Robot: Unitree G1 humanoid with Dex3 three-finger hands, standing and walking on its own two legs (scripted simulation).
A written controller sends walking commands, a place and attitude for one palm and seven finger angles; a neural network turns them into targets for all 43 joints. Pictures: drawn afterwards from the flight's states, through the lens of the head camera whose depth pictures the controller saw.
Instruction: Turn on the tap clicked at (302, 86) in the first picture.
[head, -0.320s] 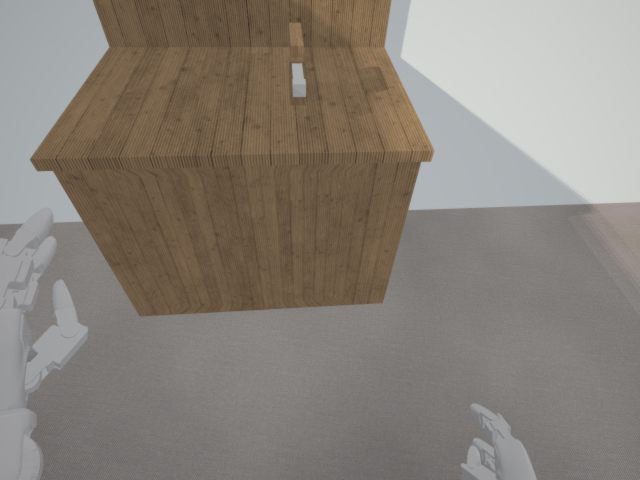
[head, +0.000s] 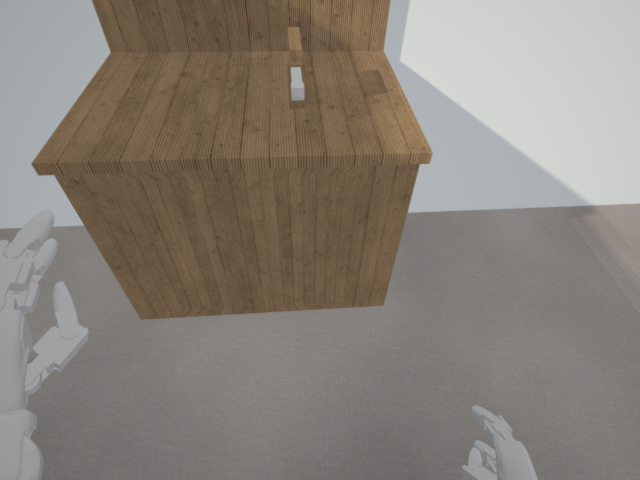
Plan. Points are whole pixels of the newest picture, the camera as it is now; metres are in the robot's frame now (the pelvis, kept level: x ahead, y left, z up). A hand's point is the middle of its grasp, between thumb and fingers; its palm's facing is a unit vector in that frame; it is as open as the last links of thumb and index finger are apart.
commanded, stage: look at it before walking up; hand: left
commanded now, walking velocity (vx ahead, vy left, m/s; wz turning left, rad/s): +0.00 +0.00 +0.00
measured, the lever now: (297, 91) +0.84 +0.10 +0.08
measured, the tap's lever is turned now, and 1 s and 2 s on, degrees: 0 0 0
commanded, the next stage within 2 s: turn to face it in 0.08 s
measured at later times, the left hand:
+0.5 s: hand (105, 329) +0.22 +0.22 +0.15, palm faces +0.37 -0.86 -0.36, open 7.4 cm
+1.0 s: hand (125, 325) +0.22 +0.21 +0.15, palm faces +0.29 -0.87 -0.39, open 7.4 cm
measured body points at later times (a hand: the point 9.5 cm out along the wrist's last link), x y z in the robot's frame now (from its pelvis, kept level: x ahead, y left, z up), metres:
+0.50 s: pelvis -0.01 -0.01 +0.00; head -0.01 -0.01 +0.44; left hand +0.19 +0.27 +0.17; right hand +0.15 -0.24 -0.08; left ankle +0.03 +0.12 -0.74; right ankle +0.03 -0.13 -0.74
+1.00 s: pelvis -0.02 +0.00 -0.01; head -0.01 -0.01 +0.44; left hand +0.20 +0.25 +0.17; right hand +0.11 -0.26 -0.10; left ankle +0.03 +0.12 -0.74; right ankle +0.03 -0.13 -0.74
